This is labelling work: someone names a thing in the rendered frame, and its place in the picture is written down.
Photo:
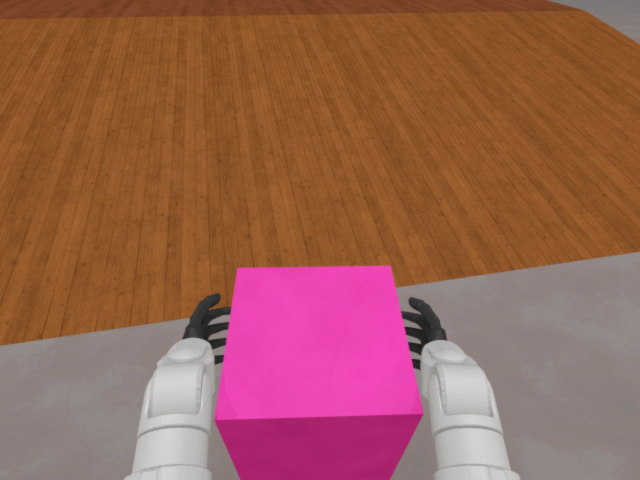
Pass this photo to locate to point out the right robot hand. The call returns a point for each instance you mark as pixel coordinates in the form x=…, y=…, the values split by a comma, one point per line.
x=430, y=324

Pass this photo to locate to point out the left robot hand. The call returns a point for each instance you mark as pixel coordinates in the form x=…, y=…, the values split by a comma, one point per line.
x=199, y=328

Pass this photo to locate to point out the left robot forearm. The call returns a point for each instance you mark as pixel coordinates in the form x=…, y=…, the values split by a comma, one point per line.
x=175, y=422

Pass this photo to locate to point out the right robot forearm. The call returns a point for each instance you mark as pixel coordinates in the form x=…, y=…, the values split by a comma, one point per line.
x=464, y=418

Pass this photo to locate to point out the carton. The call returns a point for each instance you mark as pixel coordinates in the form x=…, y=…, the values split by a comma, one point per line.
x=317, y=380

